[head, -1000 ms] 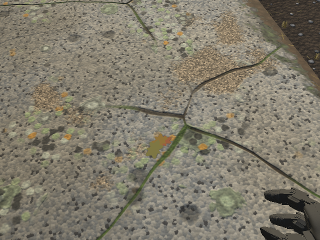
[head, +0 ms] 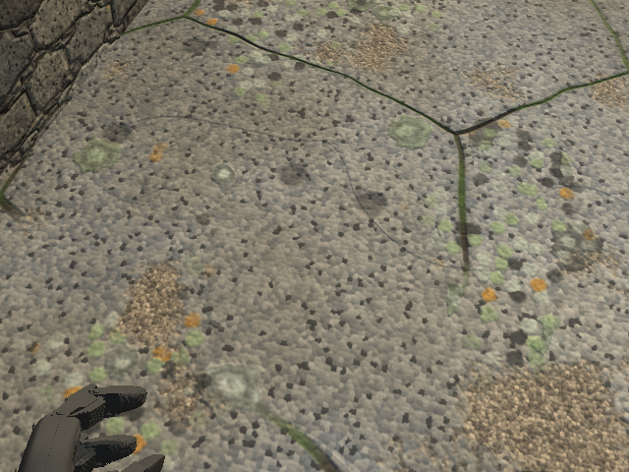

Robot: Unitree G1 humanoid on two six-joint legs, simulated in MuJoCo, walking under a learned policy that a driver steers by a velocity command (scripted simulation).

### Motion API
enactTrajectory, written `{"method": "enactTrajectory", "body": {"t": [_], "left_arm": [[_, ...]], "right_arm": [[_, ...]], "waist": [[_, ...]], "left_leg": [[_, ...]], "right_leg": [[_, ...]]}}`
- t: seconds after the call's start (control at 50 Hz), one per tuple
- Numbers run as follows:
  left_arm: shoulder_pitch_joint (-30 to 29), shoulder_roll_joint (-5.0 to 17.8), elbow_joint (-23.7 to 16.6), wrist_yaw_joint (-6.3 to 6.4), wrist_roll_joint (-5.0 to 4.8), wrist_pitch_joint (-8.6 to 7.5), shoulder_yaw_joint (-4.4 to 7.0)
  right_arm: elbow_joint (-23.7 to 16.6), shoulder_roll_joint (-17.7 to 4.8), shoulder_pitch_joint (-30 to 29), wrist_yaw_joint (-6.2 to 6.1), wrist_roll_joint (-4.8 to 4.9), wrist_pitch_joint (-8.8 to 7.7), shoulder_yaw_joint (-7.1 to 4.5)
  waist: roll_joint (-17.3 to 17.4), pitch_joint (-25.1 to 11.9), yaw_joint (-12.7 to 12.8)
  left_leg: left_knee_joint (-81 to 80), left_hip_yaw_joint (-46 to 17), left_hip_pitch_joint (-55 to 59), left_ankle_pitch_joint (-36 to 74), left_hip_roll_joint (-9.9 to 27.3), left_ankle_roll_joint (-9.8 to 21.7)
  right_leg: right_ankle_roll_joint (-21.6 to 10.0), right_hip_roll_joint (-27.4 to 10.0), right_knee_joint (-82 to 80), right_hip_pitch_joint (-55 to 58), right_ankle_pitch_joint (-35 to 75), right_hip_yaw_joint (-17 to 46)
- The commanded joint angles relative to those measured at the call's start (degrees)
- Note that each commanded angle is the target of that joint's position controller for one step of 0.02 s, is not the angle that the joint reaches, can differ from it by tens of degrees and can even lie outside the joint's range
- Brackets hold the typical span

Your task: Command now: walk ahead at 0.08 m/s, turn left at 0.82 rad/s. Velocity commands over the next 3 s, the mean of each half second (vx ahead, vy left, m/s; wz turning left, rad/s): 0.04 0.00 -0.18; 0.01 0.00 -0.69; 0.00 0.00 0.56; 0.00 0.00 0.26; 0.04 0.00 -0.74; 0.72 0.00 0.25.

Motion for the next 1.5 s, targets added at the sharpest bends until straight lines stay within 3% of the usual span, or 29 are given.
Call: {"method": "enactTrajectory", "body": {"t": [0.02,0.16,0.18,0.22,0.3,0.36,0.42,0.52,0.54,0.56,0.58,0.6,0.64,0.78,0.9,0.96,0.98,1.0,1.02,1.04,1.08,1.2,1.28,1.4,1.42,1.44,1.46,1.48,1.5], "left_arm": [[8.0,5.3,-0.1,0.02,-0.48,0.75,2.20],[6.0,2.6,-0.7,-1.80,0.00,-0.13,1.33],[4.0,3.5,-1.7,-2.01,0.60,-0.31,1.46],[1.8,10.6,-3.6,-1.51,1.27,0.32,3.10],[13.5,13.0,-1.6,-0.76,-0.85,1.88,5.27],[9.8,10.6,-2.8,0.39,-1.87,2.87,5.50],[10.0,9.4,-3.3,0.97,-1.97,5.04,6.07],[9.4,10.5,-4.2,1.13,-3.21,5.90,7.18],[10.5,9.0,-4.1,1.22,-3.35,5.85,6.78],[11.8,6.3,-5.0,1.08,-3.09,5.80,6.13],[13.1,9.1,-5.3,0.70,-2.79,4.87,7.10],[13.7,12.9,-4.1,0.35,-2.26,4.60,8.21],[16.2,11.3,-1.6,0.41,-1.82,5.45,8.08],[7.9,6.2,-7.3,-1.40,-2.53,5.57,4.82],[7.5,5.3,-8.2,-1.81,-1.67,5.89,3.92],[11.1,4.1,-6.2,-1.52,-1.22,5.90,3.79],[13.1,5.1,-5.4,-1.02,-0.53,5.70,3.75],[17.4,8.6,-5.4,-0.09,0.83,5.62,3.90],[13.1,7.6,-4.9,0.04,2.11,5.05,3.23],[11.3,5.4,-5.6,-0.52,1.88,4.34,3.06],[9.1,10.3,-4.3,-0.07,0.88,4.08,4.90],[3.0,3.9,-2.9,1.40,1.07,3.59,3.55],[3.2,6.4,-1.4,1.39,0.58,3.62,4.85],[1.9,9.0,0.0,-0.61,-2.05,3.34,6.38],[3.5,7.8,1.2,-0.88,-2.46,3.52,6.30],[6.3,5.7,2.2,-1.27,-1.65,3.67,5.96],[1.6,2.8,-2.4,-0.92,0.84,3.47,4.74],[-3.0,4.6,-3.6,-0.36,0.68,3.33,5.02],[-3.4,5.6,-3.7,-0.13,-0.64,3.18,5.30]], "right_arm": [[-5.0,-10.0,-3.7,-2.10,0.19,0.98,-3.24],[-1.7,0.6,-2.3,-0.43,-2.40,0.19,1.78],[-0.1,0.7,1.5,-0.01,-3.11,-0.51,1.81],[1.0,-3.3,8.2,-0.44,-3.29,-1.09,0.29],[-1.9,-4.9,-5.2,-1.32,-1.55,0.08,-1.33],[-0.7,-1.5,-4.2,-1.01,-0.96,-0.14,-0.87],[0.3,0.6,-5.1,-0.63,-0.39,-1.10,-0.51],[4.0,-2.5,1.6,0.19,0.26,-2.46,-1.89],[5.0,-4.8,3.5,-0.08,-0.05,-2.38,-2.69],[4.5,-9.8,2.7,-0.18,-1.95,-2.02,-3.54],[3.0,-9.9,-2.0,0.12,-4.78,-2.36,-3.40],[1.6,-6.5,-5.9,-0.36,-4.72,-2.78,-2.42],[0.8,-2.7,-9.4,-1.67,-2.54,-2.73,-1.20],[2.7,-6.0,-0.4,-2.50,-2.64,-0.63,-1.54],[3.9,-9.5,-1.1,0.00,-0.62,-0.61,-2.69],[5.9,-7.0,-1.6,0.67,1.19,-1.51,-1.24],[7.4,-3.1,0.8,1.15,0.65,-2.39,0.50],[6.2,1.5,1.5,1.82,-2.62,-3.28,2.74],[7.1,1.7,3.9,2.10,-1.89,-3.04,2.76],[7.0,-5.1,1.1,1.65,-0.49,-2.31,0.97],[7.7,-8.4,1.6,0.50,0.90,-1.09,-1.08],[6.2,-3.9,4.3,-1.78,0.24,2.53,-1.39],[1.8,-1.4,1.6,0.27,-0.46,2.33,-0.40],[-1.1,-3.3,4.9,1.81,0.01,3.84,-1.96],[-0.7,-4.2,7.0,1.32,-0.17,3.72,-2.65],[0.0,-9.3,11.0,0.22,-0.24,3.23,-4.54],[-1.6,-17.8,11.8,-0.57,-0.83,2.30,-6.35],[-2.5,-15.5,12.7,0.40,-2.82,0.10,-5.49],[-2.2,-13.9,10.4,0.72,-2.54,-1.37,-4.75]], "waist": [[1.7,-18.0,4.0],[7.4,-13.5,1.9],[5.5,-11.4,0.5],[-10.2,-8.5,-4.3],[-10.6,-9.3,4.8],[-7.0,-10.6,2.6],[-10.2,-12.8,3.2],[-12.8,-13.9,0.9],[-10.5,-14.7,0.8],[4.1,-14.0,2.7],[12.6,-10.3,4.0],[9.1,-8.8,5.2],[4.8,-8.0,5.9],[6.8,-7.1,-1.0],[7.8,-9.2,0.1],[7.2,-10.9,3.6],[3.4,-13.3,4.4],[-7.1,-20.7,4.3],[-13.9,-21.8,2.4],[-8.9,-19.5,5.0],[-9.7,-13.7,4.5],[-8.9,-8.2,1.8],[-7.4,-9.6,2.8],[-6.6,-10.5,0.0],[-4.0,-10.6,-0.9],[6.8,-10.5,-1.6],[23.4,-9.1,-1.0],[14.4,-16.2,-3.9],[9.7,-14.4,-2.5]], "left_leg": [[-1.8,-13.0,7.4,23.8,12.9,6.5],[1.1,-10.3,2.3,3.8,14.8,3.0],[2.2,-8.6,2.4,-2.3,12.5,0.3],[13.6,2.2,1.6,-19.7,4.4,-6.0],[28.9,2.9,-8.3,-29.0,3.7,-9.1],[28.1,2.1,-8.7,-23.9,5.2,-9.5],[17.0,3.9,-3.3,-20.8,3.4,-10.0],[-5.3,3.6,11.1,-10.1,4.6,-7.0],[-9.1,1.2,18.8,-7.1,9.9,-5.1],[-11.0,-13.1,23.7,-10.5,22.7,1.6],[-12.6,-21.0,16.4,-2.6,31.7,7.1],[-11.9,-16.5,13.8,1.4,31.7,7.6],[-9.5,-5.5,13.9,1.6,24.4,3.5],[-8.0,6.0,23.2,18.9,25.7,7.0],[-5.4,9.9,19.1,24.2,27.2,7.0],[0.7,9.5,15.7,21.5,25.2,3.8],[3.1,11.0,9.6,16.0,22.7,-0.3],[11.2,13.1,-0.6,-8.6,19.1,-5.4],[15.9,10.8,-3.3,-32.4,16.8,-8.9],[22.1,8.7,-3.4,-34.2,16.6,-10.6],[34.2,9.2,-10.5,-31.6,14.9,-11.5],[38.9,10.4,-11.1,-18.2,16.0,-13.9],[27.0,12.0,-7.7,-17.1,18.0,-12.0],[12.2,16.7,1.8,-14.1,15.5,-6.2],[6.6,16.2,6.6,-8.7,13.8,-4.2],[-0.3,7.9,15.1,11.1,16.2,-0.4],[-3.6,-18.0,23.5,28.8,29.7,10.9],[-6.5,-24.1,22.7,22.1,33.0,16.8],[-7.6,-19.5,22.1,15.3,31.3,14.9]], "right_leg": [[1.3,2.5,-6.8,7.9,8.3,-4.0],[-3.4,-2.1,-26.4,22.7,18.5,-7.3],[-5.2,-2.9,-31.1,24.5,26.0,-4.2],[-16.0,-14.0,-34.8,20.4,34.9,11.1],[-20.2,-15.0,-39.5,25.7,15.7,25.8],[-15.4,-9.2,-38.1,25.9,13.5,19.1],[-14.0,-5.5,-37.6,26.4,12.1,18.1],[-12.4,-3.8,-38.3,21.4,4.4,22.5],[-9.8,-1.0,-35.1,15.4,-2.9,20.0],[-6.9,6.0,-22.2,3.5,-10.9,9.8],[-4.4,7.2,-8.3,-2.1,-11.9,3.2],[-2.9,3.2,0.5,-1.6,-8.5,1.2],[-1.8,2.3,7.8,-1.7,-1.0,-0.8],[2.3,-5.1,4.1,-8.2,3.3,-9.9],[-0.8,-2.5,-12.1,6.7,0.1,-14.0],[-5.4,-0.1,-33.6,21.5,10.9,-13.1],[-6.9,-2.8,-40.1,33.6,23.6,-9.5],[-10.0,-16.0,-34.3,49.6,51.0,3.3],[-20.3,-24.3,-31.4,43.1,54.8,6.0],[-22.6,-21.7,-32.7,38.8,49.3,3.1],[-20.3,-18.6,-34.7,35.5,40.4,-1.9],[-18.4,-17.9,-40.2,25.6,24.8,-13.0],[-18.9,-20.6,-39.4,28.1,24.9,-15.4],[-13.8,-22.6,-31.7,28.0,25.7,-19.6],[-10.7,-20.1,-26.2,25.3,21.2,-21.9],[-6.1,-14.2,-12.9,17.3,11.5,-26.0],[0.2,-3.2,6.1,-4.6,-17.2,-25.0],[-0.3,-0.8,15.9,-7.0,-20.9,-10.9],[-1.9,-1.6,17.4,-8.9,-16.1,-7.9]]}}
Next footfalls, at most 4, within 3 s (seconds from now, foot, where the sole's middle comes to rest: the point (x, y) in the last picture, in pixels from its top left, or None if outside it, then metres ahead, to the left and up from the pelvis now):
0.18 right None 0.18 -0.18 -0.77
0.54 left None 0.13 0.04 -0.77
0.98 right None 0.06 -0.22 -0.77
1.44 left None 0.15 0.01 -0.77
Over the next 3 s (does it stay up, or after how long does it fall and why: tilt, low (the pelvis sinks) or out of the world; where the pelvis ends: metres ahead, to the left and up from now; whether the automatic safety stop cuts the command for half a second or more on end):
stays up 0.30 -0.20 0.00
